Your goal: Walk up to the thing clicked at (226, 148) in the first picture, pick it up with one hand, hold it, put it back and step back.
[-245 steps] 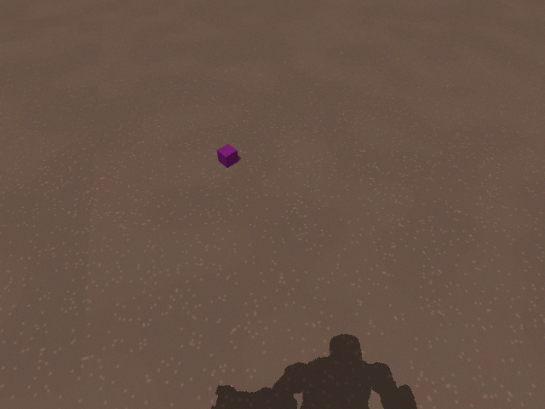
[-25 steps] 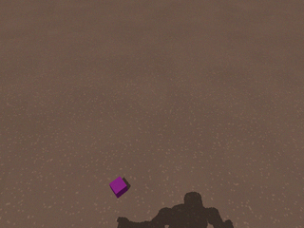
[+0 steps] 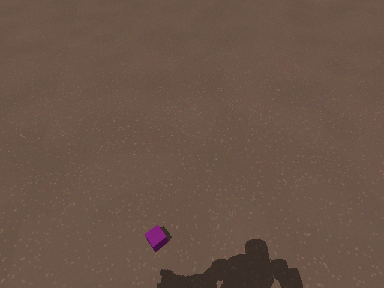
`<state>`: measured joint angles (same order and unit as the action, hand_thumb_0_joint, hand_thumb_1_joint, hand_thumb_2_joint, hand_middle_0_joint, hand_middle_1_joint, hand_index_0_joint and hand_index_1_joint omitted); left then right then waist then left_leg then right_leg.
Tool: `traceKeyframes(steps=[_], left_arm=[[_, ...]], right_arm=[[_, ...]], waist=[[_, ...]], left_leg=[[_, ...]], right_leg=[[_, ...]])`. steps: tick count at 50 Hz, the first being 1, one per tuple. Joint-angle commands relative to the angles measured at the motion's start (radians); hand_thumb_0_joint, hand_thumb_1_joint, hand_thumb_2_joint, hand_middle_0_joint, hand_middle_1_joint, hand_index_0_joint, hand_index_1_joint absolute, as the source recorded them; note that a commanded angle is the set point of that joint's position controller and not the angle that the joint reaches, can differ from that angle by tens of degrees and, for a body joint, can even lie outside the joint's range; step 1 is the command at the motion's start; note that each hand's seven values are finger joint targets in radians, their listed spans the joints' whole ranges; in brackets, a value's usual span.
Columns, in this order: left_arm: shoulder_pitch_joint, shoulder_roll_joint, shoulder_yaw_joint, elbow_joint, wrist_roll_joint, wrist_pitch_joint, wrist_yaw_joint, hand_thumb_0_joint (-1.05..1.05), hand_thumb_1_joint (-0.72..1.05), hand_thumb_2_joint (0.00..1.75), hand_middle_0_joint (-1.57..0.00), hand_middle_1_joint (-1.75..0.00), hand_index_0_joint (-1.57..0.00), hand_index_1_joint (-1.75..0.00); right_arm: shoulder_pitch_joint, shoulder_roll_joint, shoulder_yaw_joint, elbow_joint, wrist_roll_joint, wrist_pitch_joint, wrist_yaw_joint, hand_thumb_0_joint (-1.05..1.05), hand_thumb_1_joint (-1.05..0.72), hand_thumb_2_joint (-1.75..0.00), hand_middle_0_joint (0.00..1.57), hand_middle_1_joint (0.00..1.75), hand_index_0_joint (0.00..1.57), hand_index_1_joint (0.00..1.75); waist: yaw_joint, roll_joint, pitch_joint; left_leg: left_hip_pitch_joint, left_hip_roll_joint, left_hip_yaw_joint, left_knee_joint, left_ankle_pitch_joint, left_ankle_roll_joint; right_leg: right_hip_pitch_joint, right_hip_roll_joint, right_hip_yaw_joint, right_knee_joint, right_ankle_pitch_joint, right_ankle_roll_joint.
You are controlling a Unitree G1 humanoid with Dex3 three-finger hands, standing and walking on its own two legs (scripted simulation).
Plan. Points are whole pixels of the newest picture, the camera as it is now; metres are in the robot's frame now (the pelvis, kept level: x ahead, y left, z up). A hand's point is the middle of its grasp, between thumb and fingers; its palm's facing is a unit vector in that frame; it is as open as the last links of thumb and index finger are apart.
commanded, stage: walk up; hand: left
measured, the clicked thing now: (156, 238) +0.48 +0.23 -0.74
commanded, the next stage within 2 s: none
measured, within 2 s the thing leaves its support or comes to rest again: neither
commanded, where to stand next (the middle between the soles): +0.05 +0.01 m, yaw -2 degrees
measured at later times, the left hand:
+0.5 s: hand out of the picture +0.09 +0.25 -0.15, palm faces -0.02 -0.94 -0.35, open 7.4 cm
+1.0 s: hand out of the picture +0.07 +0.34 -0.19, palm faces -0.03 -0.91 -0.41, open 7.4 cm
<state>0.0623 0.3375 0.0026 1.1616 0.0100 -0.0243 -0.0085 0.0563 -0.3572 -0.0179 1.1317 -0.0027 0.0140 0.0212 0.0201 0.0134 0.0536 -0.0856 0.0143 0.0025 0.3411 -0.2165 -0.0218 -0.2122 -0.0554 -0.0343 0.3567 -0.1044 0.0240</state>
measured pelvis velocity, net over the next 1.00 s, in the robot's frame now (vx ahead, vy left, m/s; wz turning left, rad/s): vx -0.07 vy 0.06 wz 0.01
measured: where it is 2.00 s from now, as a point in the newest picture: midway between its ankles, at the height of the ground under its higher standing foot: outside the picture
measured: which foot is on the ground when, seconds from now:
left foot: down 0.00-0.76, up 0.78-0.94, down 0.96-1.00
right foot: down 0.00-0.98, up 1.00-1.00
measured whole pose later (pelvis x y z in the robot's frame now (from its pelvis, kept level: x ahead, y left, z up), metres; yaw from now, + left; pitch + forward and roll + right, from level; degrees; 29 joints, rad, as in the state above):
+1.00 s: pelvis -0.07 +0.06 -0.03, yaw +0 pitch -2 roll +2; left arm -0.01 0.44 0.06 0.95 0.04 0.06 0.02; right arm 0.12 -0.39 -0.10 0.98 -0.04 0.05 0.02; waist 0.00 -0.09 0.20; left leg -0.26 -0.04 0.00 0.70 -0.41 0.01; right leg -0.51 -0.11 0.09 0.73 -0.29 0.00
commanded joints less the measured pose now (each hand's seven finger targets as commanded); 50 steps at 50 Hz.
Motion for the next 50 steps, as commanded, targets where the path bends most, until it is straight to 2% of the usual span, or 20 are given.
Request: traceKeyframes(steps=[1, 20, 25, 32, 33, 34, 36, 37, 38, 39, 40, 41, 42, 43, 45, 46, 47, 48, 49, 50], left_arm=[[-0.048, 0.226, 0.046, -0.055, -0.001, -0.015, 0.017, 0.00, 0.90, 0.90, -0.20, -0.30, -0.20, -0.30], [-0.053, 0.221, 0.053, -0.075, 0.001, -0.010, 0.015, 0.00, 0.90, 0.90, -0.20, -0.30, -0.20, -0.30], [-0.051, 0.217, 0.053, -0.073, -0.001, -0.006, 0.013, 0.00, 0.90, 0.90, -0.20, -0.30, -0.20, -0.30], [-0.045, 0.221, 0.053, -0.079, 0.002, -0.009, 0.013, 0.00, 0.90, 0.90, -0.20, -0.30, -0.20, -0.30], [-0.056, 0.298, 0.085, -0.102, -0.009, 0.002, 0.025, 0.00, 0.90, 0.90, -0.20, -0.30, -0.20, -0.30], [-0.035, 0.297, 0.090, -0.113, -0.017, 0.007, 0.032, 0.00, 0.90, 0.90, -0.20, -0.30, -0.20, -0.30], [-0.008, 0.309, 0.097, -0.131, -0.016, 0.010, 0.038, 0.00, 0.90, 0.90, -0.20, -0.30, -0.20, -0.30], [0.003, 0.328, 0.106, -0.142, -0.013, 0.014, 0.041, 0.00, 0.90, 0.90, -0.20, -0.30, -0.20, -0.30], [-0.019, 0.337, 0.108, -0.169, -0.002, 0.017, 0.046, 0.00, 0.90, 0.90, -0.20, -0.30, -0.20, -0.30], [-0.031, 0.347, 0.117, -0.195, 0.015, 0.020, 0.049, 0.00, 0.90, 0.90, -0.20, -0.30, -0.20, -0.30], [-0.044, 0.348, 0.120, -0.214, 0.023, 0.023, 0.051, 0.00, 0.90, 0.90, -0.20, -0.30, -0.20, -0.30], [-0.089, 0.338, 0.121, -0.240, 0.027, 0.027, 0.053, 0.00, 0.90, 0.90, -0.20, -0.30, -0.20, -0.30], [-0.121, 0.330, 0.118, -0.264, 0.030, 0.032, 0.054, 0.00, 0.90, 0.90, -0.20, -0.30, -0.20, -0.30], [-0.123, 0.324, 0.116, -0.274, 0.036, 0.033, 0.054, 0.00, 0.90, 0.90, -0.20, -0.30, -0.20, -0.30], [-0.096, 0.307, 0.107, -0.283, 0.042, 0.039, 0.050, 0.00, 0.90, 0.90, -0.20, -0.30, -0.20, -0.30], [-0.122, 0.305, 0.101, -0.289, 0.036, 0.049, 0.045, 0.00, 0.90, 0.90, -0.20, -0.30, -0.20, -0.30], [-0.096, 0.264, 0.090, -0.289, 0.026, 0.064, 0.036, 0.00, 0.90, 0.90, -0.20, -0.30, -0.20, -0.30], [-0.055, 0.201, 0.074, -0.296, 0.012, 0.079, 0.029, 0.00, 0.90, 0.90, -0.20, -0.30, -0.20, -0.30], [-0.040, 0.183, 0.071, -0.302, 0.016, 0.086, 0.028, 0.00, 0.90, 0.90, -0.20, -0.30, -0.20, -0.30], [-0.039, 0.239, 0.090, -0.286, 0.021, 0.092, 0.035, 0.00, 0.90, 0.90, -0.20, -0.30, -0.20, -0.30]], right_arm=[[-0.027, -0.209, -0.036, -0.046, 0.000, -0.023, -0.014, 0.00, -0.90, -0.90, 0.20, 0.30, 0.20, 0.30], [0.016, -0.210, -0.034, -0.052, -0.004, -0.025, -0.017, 0.00, -0.90, -0.90, 0.20, 0.30, 0.20, 0.30], [0.021, -0.213, -0.034, -0.051, -0.003, -0.026, -0.017, 0.00, -0.90, -0.90, 0.20, 0.30, 0.20, 0.30], [0.024, -0.207, -0.034, -0.062, -0.004, -0.025, -0.016, 0.00, -0.90, -0.90, 0.20, 0.30, 0.20, 0.30], [0.012, -0.278, -0.066, -0.073, -0.004, 0.000, -0.017, 0.00, -0.90, -0.90, 0.20, 0.30, 0.20, 0.30], [0.034, -0.253, -0.065, -0.083, 0.005, 0.007, -0.020, 0.00, -0.90, -0.90, 0.20, 0.30, 0.20, 0.30], [0.045, -0.237, -0.071, -0.104, 0.013, 0.016, -0.020, 0.00, -0.90, -0.90, 0.20, 0.30, 0.20, 0.30], [0.050, -0.225, -0.075, -0.118, 0.013, 0.024, -0.019, 0.00, -0.90, -0.90, 0.20, 0.30, 0.20, 0.30], [0.059, -0.216, -0.081, -0.132, 0.008, 0.038, -0.014, 0.00, -0.90, -0.90, 0.20, 0.30, 0.20, 0.30], [0.089, -0.218, -0.085, -0.148, -0.003, 0.054, -0.007, 0.00, -0.90, -0.90, 0.20, 0.30, 0.20, 0.30], [0.104, -0.219, -0.090, -0.162, -0.008, 0.066, -0.001, 0.00, -0.90, -0.90, 0.20, 0.30, 0.20, 0.30], [0.132, -0.214, -0.096, -0.169, -0.004, 0.070, 0.004, 0.00, -0.90, -0.90, 0.20, 0.30, 0.20, 0.30], [0.152, -0.216, -0.103, -0.178, -0.003, 0.070, 0.006, 0.00, -0.90, -0.90, 0.20, 0.30, 0.20, 0.30], [0.176, -0.213, -0.109, -0.186, -0.004, 0.067, 0.008, 0.00, -0.90, -0.90, 0.20, 0.30, 0.20, 0.30], [0.178, -0.209, -0.109, -0.191, -0.008, 0.056, 0.005, 0.00, -0.90, -0.90, 0.20, 0.30, 0.20, 0.30], [0.222, -0.205, -0.112, -0.171, -0.016, 0.042, 0.002, 0.00, -0.90, -0.90, 0.20, 0.30, 0.20, 0.30], [0.231, -0.208, -0.116, -0.152, -0.024, 0.026, -0.004, 0.00, -0.90, -0.90, 0.20, 0.30, 0.20, 0.30], [0.207, -0.262, -0.128, -0.166, -0.048, 0.010, -0.012, 0.00, -0.90, -0.90, 0.20, 0.30, 0.20, 0.30], [0.164, -0.374, -0.149, -0.197, -0.066, -0.005, -0.024, 0.00, -0.90, -0.90, 0.20, 0.30, 0.20, 0.30], [0.109, -0.413, -0.144, -0.223, -0.050, -0.015, -0.031, 0.00, -0.90, -0.90, 0.20, 0.30, 0.20, 0.30]], waist=[[-0.012, -0.016, -0.083], [-0.012, -0.021, -0.080], [-0.011, -0.013, -0.063], [-0.013, -0.030, -0.065], [-0.010, -0.013, 0.026], [-0.011, -0.027, -0.016], [-0.006, -0.081, -0.080], [0.002, -0.132, -0.115], [0.004, -0.203, -0.124], [0.000, -0.201, -0.131], [-0.007, -0.188, -0.126], [-0.035, -0.202, -0.120], [-0.052, -0.215, -0.122], [-0.060, -0.217, -0.158], [-0.050, -0.220, -0.185], [-0.073, -0.208, -0.190], [-0.069, -0.115, -0.179], [-0.055, 0.072, -0.132], [-0.038, 0.194, -0.089], [-0.044, 0.140, -0.075]], left_leg=[[-0.062, 0.107, -0.073, -0.075, 0.064, 0.044], [-0.071, 0.104, -0.069, -0.071, 0.048, 0.047], [-0.081, 0.104, -0.077, -0.080, 0.019, 0.049], [-0.069, 0.099, -0.067, -0.064, 0.029, 0.049], [-0.113, 0.089, -0.063, 0.038, 0.244, 0.042], [-0.108, 0.082, -0.050, 0.088, 0.301, 0.037], [-0.092, 0.038, -0.020, 0.205, 0.256, 0.031], [-0.112, -0.005, -0.002, 0.322, 0.139, 0.026], [-0.167, -0.057, 0.002, 0.477, -0.231, 0.026], [-0.188, -0.038, -0.045, 0.605, -0.344, 0.029], [-0.178, -0.017, -0.080, 0.662, -0.343, 0.033], [-0.181, 0.001, -0.104, 0.660, -0.335, 0.042], [-0.167, 0.009, -0.109, 0.649, -0.330, 0.046], [-0.162, 0.013, -0.100, 0.604, -0.314, 0.047], [-0.168, 0.002, -0.050, 0.390, -0.246, 0.039], [-0.106, -0.003, -0.018, 0.230, -0.137, 0.037], [-0.037, -0.014, -0.015, 0.096, -0.079, 0.031], [-0.026, 0.097, -0.241, -0.078, -0.167, 0.048], [-0.057, 0.270, -0.476, -0.090, -0.104, 0.084], [-0.217, 0.368, -0.548, -0.090, -0.134, 0.201]], right_leg=[[0.100, -0.094, 0.091, -0.060, 0.029, -0.025], [0.094, -0.088, 0.097, -0.054, 0.018, -0.032], [0.084, -0.081, 0.099, -0.055, -0.028, -0.032], [0.070, -0.086, 0.109, -0.064, -0.009, -0.031], [0.013, -0.110, 0.111, 0.026, 0.266, -0.048], [0.032, -0.122, 0.109, 0.055, 0.364, -0.064], [0.047, -0.177, 0.153, 0.039, 0.423, -0.116], [0.052, -0.234, 0.215, 0.014, 0.424, -0.168], [0.043, -0.314, 0.299, -0.024, 0.396, -0.232], [0.010, -0.360, 0.330, -0.029, 0.315, -0.279], [-0.068, -0.364, 0.319, -0.035, 0.226, -0.286], [-0.095, -0.344, 0.271, -0.017, 0.187, -0.272], [-0.122, -0.319, 0.235, 0.022, 0.231, -0.253], [-0.099, -0.290, 0.200, 0.062, 0.241, -0.230], [-0.036, -0.232, 0.171, 0.128, 0.170, -0.191], [-0.062, -0.196, 0.145, 0.185, 0.077, -0.165], [-0.128, -0.124, 0.108, 0.288, -0.110, -0.140], [-0.255, 0.014, 0.073, 0.464, -0.342, -0.092], [-0.394, 0.122, 0.139, 0.602, -0.485, -0.052], [-0.308, 0.072, 0.259, 0.634, -0.467, -0.044]])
